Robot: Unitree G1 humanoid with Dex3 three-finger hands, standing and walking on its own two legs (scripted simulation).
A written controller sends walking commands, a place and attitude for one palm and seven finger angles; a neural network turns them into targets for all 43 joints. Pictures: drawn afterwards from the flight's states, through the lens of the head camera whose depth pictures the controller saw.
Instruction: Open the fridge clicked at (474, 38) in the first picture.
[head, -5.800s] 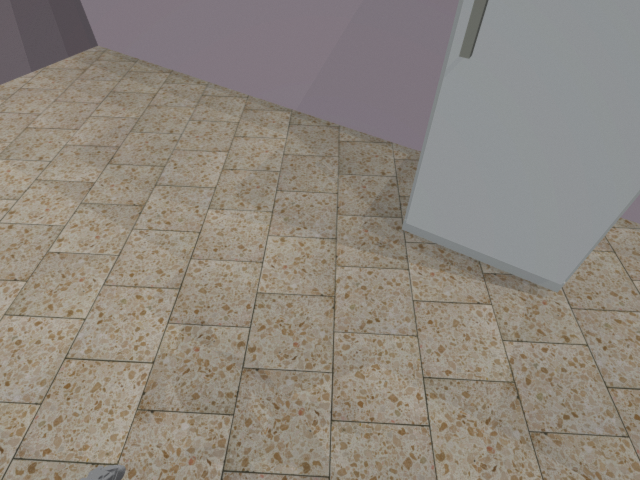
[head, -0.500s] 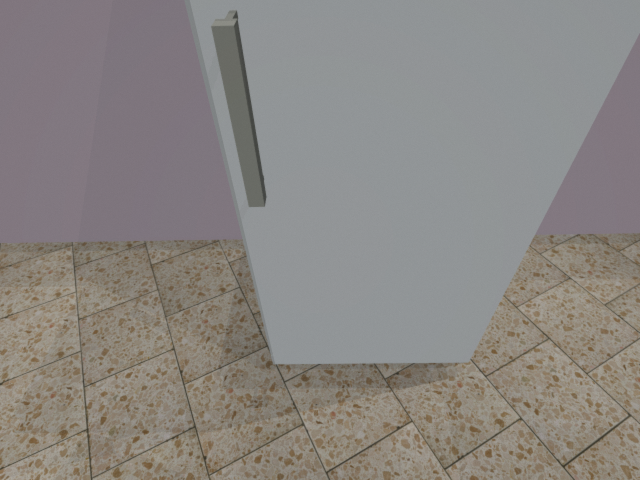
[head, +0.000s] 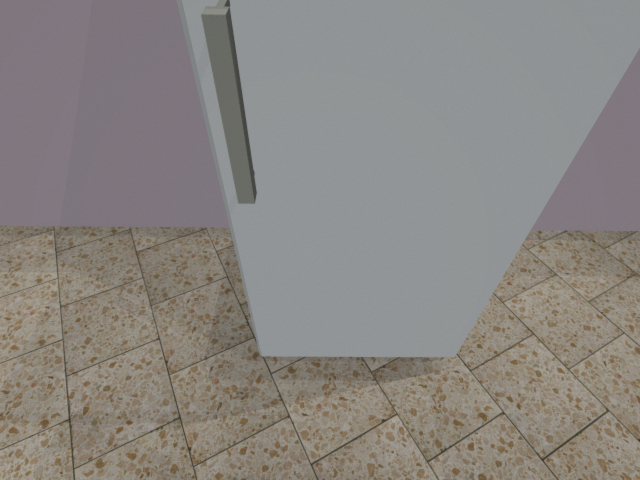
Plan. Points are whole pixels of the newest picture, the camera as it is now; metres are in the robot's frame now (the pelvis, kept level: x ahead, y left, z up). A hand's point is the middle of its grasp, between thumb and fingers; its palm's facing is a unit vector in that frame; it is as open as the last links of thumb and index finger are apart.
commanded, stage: look again from close up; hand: left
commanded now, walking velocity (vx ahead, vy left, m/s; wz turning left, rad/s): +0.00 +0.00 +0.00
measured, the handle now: (237, 113) +0.56 +0.16 +0.18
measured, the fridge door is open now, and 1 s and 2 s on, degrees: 0 0 0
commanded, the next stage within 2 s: shuffle to correct the standing spot in 0.46 s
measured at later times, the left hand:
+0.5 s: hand out of the picture +0.02 +0.18 -0.17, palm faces +0.01 -0.97 -0.22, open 7.4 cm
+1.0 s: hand out of the picture +0.02 +0.15 -0.19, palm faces +0.09 -0.99 -0.15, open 7.4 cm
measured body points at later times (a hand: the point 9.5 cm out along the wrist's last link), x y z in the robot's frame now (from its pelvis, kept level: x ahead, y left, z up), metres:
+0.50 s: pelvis +0.01 -0.01 +0.00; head +0.01 -0.01 +0.45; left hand +0.02 +0.23 -0.15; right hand +0.03 -0.24 -0.16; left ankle +0.01 +0.10 -0.74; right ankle +0.01 -0.12 -0.74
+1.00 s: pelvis +0.07 -0.01 -0.02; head +0.09 +0.00 +0.43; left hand +0.01 +0.20 -0.18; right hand +0.04 -0.22 -0.17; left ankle +0.02 +0.09 -0.74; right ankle +0.01 -0.12 -0.74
